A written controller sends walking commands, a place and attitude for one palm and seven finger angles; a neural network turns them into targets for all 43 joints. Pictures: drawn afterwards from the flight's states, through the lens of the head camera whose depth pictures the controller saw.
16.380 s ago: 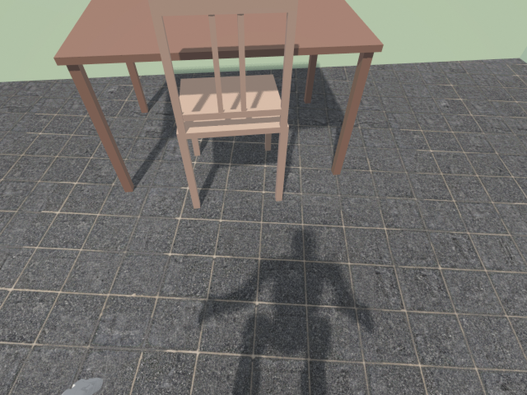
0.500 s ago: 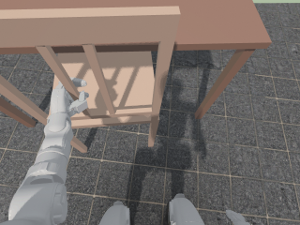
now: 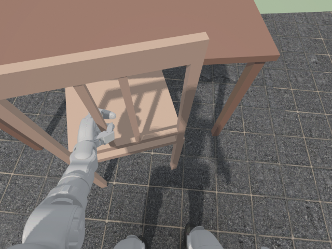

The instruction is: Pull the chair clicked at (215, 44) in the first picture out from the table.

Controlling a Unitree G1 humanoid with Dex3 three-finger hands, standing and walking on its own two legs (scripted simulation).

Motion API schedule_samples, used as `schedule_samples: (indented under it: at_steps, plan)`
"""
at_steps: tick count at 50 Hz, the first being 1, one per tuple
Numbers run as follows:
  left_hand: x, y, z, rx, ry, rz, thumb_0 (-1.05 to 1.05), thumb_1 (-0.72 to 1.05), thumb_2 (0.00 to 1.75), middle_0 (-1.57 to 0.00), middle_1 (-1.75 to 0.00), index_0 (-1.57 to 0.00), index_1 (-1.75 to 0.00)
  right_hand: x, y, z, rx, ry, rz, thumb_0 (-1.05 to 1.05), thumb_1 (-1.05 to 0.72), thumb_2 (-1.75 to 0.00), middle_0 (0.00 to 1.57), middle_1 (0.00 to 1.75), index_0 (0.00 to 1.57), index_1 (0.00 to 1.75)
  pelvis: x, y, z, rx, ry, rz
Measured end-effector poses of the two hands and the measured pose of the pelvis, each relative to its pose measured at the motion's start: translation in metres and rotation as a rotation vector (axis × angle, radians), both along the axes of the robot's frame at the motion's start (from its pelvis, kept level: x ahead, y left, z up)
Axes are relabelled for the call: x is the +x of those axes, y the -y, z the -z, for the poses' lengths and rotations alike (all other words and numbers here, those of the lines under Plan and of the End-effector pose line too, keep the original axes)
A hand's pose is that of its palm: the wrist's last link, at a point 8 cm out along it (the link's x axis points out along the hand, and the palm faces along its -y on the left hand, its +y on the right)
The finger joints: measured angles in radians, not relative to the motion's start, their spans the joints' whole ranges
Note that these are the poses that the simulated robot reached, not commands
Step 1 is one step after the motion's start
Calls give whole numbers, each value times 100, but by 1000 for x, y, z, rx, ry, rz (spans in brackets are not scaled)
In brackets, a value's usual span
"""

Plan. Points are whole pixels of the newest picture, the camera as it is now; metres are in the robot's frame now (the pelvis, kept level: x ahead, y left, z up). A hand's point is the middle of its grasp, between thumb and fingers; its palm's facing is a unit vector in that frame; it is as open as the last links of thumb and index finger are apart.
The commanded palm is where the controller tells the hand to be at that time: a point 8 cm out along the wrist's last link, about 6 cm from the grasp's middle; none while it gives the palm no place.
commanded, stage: step backward, pulling the chair out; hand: left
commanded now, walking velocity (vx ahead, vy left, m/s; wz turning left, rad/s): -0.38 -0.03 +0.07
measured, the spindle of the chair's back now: (100, 121) +0.43 +0.17 -0.04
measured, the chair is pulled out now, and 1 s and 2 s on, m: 0.08 0.22 0.23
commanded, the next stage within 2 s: none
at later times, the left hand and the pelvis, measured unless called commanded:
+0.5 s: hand (122, 170) +0.30 +0.10 -0.06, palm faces +0.07 -0.98 -0.18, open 5.0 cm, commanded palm +0.31 +0.15 -0.06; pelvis -0.07 -0.03 -0.01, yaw +1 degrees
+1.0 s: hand (121, 183) +0.27 +0.10 -0.06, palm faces +0.06 -0.98 -0.19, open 5.1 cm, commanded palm +0.28 +0.15 -0.06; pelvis -0.07 -0.03 +0.00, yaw +2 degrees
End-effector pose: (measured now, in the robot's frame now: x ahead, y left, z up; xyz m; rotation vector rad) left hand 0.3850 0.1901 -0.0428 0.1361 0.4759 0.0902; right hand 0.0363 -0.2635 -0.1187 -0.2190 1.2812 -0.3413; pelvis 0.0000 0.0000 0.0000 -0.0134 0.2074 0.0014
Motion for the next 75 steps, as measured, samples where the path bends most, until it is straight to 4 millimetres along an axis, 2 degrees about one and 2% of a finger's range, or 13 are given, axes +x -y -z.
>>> schedule_samples:
  at_steps: [8, 20, 26, 33, 44, 54, 62, 71, 75]
  plan:
    - [-31, 16, -1, 3, -9, -2, 2, 75, 77, -29, -112, -49, -144, -9, 6, 4, 17, 72, -9, 1, -91, -90, 20, 30, 21, 30, -26, 11, 2, 11, 30, 5]
    - [-85, 34, -2, 19, -10, -21, 1, 73, 78, -30, -111, -49, -144, -34, 33, 9, 2, 141, -48, 1, -91, -90, 20, 30, 21, 30, -62, 29, 7, 26, 88, -15]
    - [-108, 38, -2, 25, -10, -13, 1, 73, 78, -30, -111, -49, -144, -45, 41, 6, -19, 158, -59, 1, -91, -90, 20, 30, 21, 30, -72, 29, 6, 28, 114, -16]
    - [-125, 38, -2, 32, -4, 11, 1, 72, 78, -30, -112, -49, -144, -44, 34, 3, -18, 187, -75, 1, -91, -90, 20, 30, 21, 30, -74, 27, 5, 37, 133, -6]
    - [-135, 39, -2, 44, -3, -20, 1, 71, 80, -32, -112, -49, -144, -19, 22, 13, 47, 245, -114, 1, -91, -90, 20, 30, 21, 30, -75, 38, 9, 42, 151, -17]
    - [-135, 37, -2, 40, -2, 21, 1, 72, 78, -29, -114, -49, -144, -18, 28, -1, -13, 224, -125, 1, -91, -90, 20, 30, 21, 30, -71, 29, 4, 39, 153, -14]
    - [-135, 38, -2, 47, 1, 10, 1, 71, 79, -30, -114, -49, -144, -10, 26, 7, 15, 239, -127, 1, -91, -90, 20, 30, 21, 30, -73, 36, 8, 40, 163, -17]
    - [-135, 37, -3, 34, -9, 32, 1, 73, 77, -27, -115, -49, -144, -23, 24, -1, -15, 215, -121, 1, -91, -90, 20, 30, 21, 30, -78, 24, 3, 30, 166, -17]
    - [-134, 36, -2, 37, -4, 43, 1, 72, 77, -27, -116, -49, -144, -27, 19, -1, -9, 213, -126, 1, -91, -90, 20, 30, 21, 30, -79, 27, 4, 33, 170, -16]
